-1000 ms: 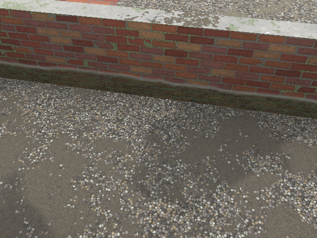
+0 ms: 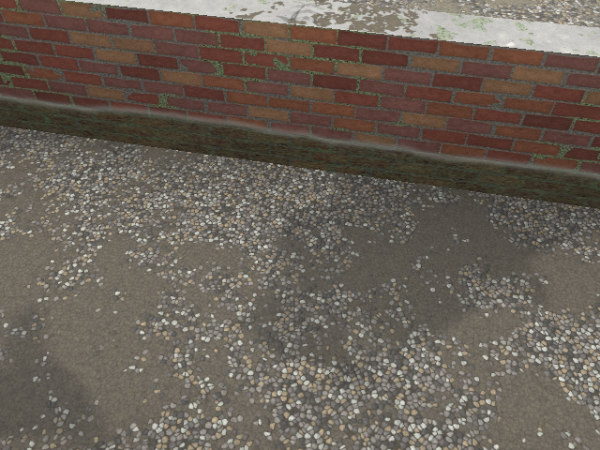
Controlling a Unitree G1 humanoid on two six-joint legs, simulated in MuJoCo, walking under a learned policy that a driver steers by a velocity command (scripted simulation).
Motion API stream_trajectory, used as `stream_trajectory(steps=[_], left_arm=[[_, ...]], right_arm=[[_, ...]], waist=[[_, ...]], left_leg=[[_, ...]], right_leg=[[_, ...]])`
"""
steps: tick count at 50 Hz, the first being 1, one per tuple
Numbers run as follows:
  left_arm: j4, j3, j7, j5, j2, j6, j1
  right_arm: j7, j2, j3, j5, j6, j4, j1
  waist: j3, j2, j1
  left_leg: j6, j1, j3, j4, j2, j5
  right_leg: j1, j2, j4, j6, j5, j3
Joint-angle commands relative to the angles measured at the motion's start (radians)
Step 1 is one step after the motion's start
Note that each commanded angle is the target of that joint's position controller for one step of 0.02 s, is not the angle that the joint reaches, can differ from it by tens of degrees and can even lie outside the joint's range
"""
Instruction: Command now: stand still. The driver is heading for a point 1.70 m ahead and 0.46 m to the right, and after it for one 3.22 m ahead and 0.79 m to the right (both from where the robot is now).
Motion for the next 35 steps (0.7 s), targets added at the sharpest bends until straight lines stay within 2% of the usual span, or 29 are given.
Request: stream_trajectory(steps=[1,2,5,14,15,16,17,19,25,35], left_arm=[[-0.089,0.021,0.0,0.002,0.08,-0.014,-0.055],[-0.094,0.019,0.0,0.004,0.068,-0.008,-0.059],[-0.099,0.021,-0.001,0.006,0.074,-0.001,-0.059],[-0.108,0.023,-0.005,0.005,0.07,-0.001,-0.064],[-0.103,0.011,-0.006,0.006,0.04,-0.002,-0.058],[-0.096,0.001,-0.008,0.006,0.017,-0.003,-0.061],[-0.094,0.005,-0.01,0.004,0.03,-0.004,-0.068],[-0.086,0.012,-0.01,0.004,0.056,-0.007,-0.055],[-0.081,0.014,-0.006,-0.004,0.06,-0.02,-0.046],[-0.089,0.018,-0.003,-0.004,0.074,-0.021,-0.045]], right_arm=[[-0.002,-0.084,-0.023,-0.003,-0.012,-0.085,-0.042],[-0.003,-0.081,-0.022,0.001,-0.016,-0.085,-0.038],[-0.001,-0.079,-0.021,0.0,-0.021,-0.087,-0.041],[0.001,-0.079,-0.02,-0.002,-0.026,-0.088,-0.036],[0.003,-0.049,-0.007,-0.005,-0.028,-0.086,-0.033],[0.006,-0.029,0.003,-0.005,-0.031,-0.08,-0.038],[0.008,-0.044,-0.001,-0.003,-0.032,-0.077,-0.042],[0.009,-0.068,-0.007,-0.002,-0.035,-0.067,-0.03],[0.001,-0.071,-0.01,0.003,-0.041,-0.056,-0.022],[-0.005,-0.081,-0.019,-0.003,-0.02,-0.062,-0.031]], waist=[[-0.061,0.01,-0.005],[-0.066,0.021,-0.008],[-0.057,0.012,-0.001],[-0.058,0.001,0.003],[-0.085,0.002,0.002],[-0.068,0.004,0.003],[-0.022,0.003,0.003],[-0.009,-0.001,0.004],[-0.053,0.0,0.002],[-0.078,0.003,0.0]], left_leg=[[0.045,0.031,-0.109,-0.07,0.099,0.229],[0.043,0.025,-0.106,-0.08,0.097,0.199],[0.042,0.009,-0.11,-0.084,0.097,0.179],[0.036,-0.007,-0.11,-0.089,0.095,0.142],[0.026,0.006,-0.114,-0.128,0.1,0.07],[0.014,0.002,-0.117,-0.171,0.098,0.004],[0.01,-0.011,-0.119,-0.18,0.094,0.019],[0.013,0.004,-0.119,-0.176,0.095,0.081],[0.017,0.046,-0.111,-0.154,0.097,0.169],[0.023,0.054,-0.1,-0.09,0.096,0.243]], right_leg=[[-0.025,-0.048,-0.048,-0.044,0.211,0.059],[-0.022,-0.05,-0.05,-0.05,0.205,0.06],[-0.022,-0.049,-0.052,-0.052,0.193,0.063],[-0.021,-0.051,-0.059,-0.057,0.181,0.07],[-0.001,-0.055,-0.097,-0.049,0.117,0.076],[0.006,-0.054,-0.137,-0.041,0.059,0.081],[-0.002,-0.052,-0.146,-0.04,0.075,0.083],[0.004,-0.056,-0.146,-0.043,0.132,0.085],[0.027,-0.062,-0.131,-0.049,0.233,0.082],[0.022,-0.055,-0.082,-0.056,0.312,0.071]])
